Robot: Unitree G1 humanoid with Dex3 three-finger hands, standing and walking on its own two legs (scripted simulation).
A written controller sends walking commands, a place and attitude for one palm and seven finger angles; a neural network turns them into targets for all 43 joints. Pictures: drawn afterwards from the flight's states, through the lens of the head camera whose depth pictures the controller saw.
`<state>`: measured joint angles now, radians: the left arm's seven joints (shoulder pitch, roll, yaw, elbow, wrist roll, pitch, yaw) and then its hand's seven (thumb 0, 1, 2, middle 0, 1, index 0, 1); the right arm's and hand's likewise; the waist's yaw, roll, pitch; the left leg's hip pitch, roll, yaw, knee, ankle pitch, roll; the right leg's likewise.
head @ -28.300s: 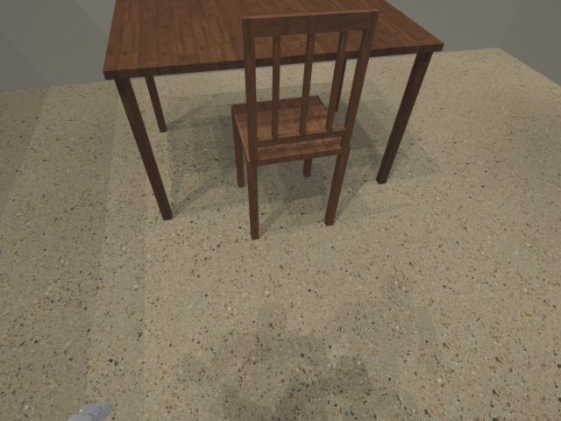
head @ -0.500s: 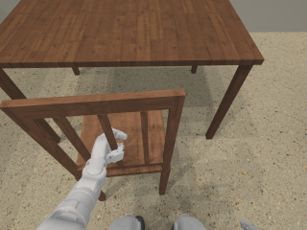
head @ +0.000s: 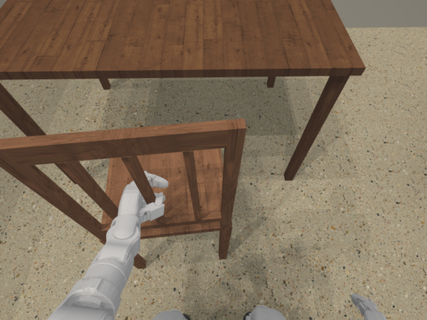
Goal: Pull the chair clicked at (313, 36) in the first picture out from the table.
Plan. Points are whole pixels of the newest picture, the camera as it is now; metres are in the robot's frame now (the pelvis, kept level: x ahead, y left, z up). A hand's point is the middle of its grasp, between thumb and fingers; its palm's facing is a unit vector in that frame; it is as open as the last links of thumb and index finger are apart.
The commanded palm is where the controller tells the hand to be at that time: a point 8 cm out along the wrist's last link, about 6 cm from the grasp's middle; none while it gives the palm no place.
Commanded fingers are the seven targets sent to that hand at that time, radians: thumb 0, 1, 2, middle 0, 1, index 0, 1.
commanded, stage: step backward, pulling the chair out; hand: left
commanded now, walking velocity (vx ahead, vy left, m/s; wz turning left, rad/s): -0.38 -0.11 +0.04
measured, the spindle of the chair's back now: (148, 195) +0.36 +0.15 -0.05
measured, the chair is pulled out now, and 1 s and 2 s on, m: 0.20 0.37 0.58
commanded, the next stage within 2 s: stop walking, hand still on the chair in 1.46 s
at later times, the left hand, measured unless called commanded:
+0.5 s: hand (156, 241) +0.26 +0.12 -0.06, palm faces +0.00 -0.99 -0.16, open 4.9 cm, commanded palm +0.24 +0.17 -0.06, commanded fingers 0.00 0.90 0.90 -0.50 -1.45 -0.50 -1.45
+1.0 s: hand (154, 298) +0.16 +0.11 -0.06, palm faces -0.06 -0.99 -0.16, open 4.9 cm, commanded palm +0.13 +0.16 -0.06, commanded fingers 0.00 0.90 0.90 -0.50 -1.45 -0.50 -1.45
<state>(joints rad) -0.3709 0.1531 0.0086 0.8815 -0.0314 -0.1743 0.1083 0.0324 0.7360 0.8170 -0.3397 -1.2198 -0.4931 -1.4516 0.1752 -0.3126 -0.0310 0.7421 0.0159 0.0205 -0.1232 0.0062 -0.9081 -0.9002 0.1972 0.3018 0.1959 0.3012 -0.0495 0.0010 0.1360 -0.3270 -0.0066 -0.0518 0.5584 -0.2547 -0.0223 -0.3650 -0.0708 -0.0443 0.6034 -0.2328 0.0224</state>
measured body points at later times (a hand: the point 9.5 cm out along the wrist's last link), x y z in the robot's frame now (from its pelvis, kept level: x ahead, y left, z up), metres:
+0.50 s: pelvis -0.08 +0.00 +0.00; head +0.01 +0.00 +0.44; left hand +0.26 +0.17 -0.05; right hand +0.04 -0.25 -0.13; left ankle -0.05 +0.14 -0.73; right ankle -0.05 -0.12 -0.71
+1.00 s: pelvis -0.19 +0.01 +0.00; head -0.09 +0.01 +0.44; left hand +0.16 +0.16 -0.04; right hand -0.06 -0.26 -0.11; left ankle -0.18 +0.16 -0.73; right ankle -0.12 -0.12 -0.72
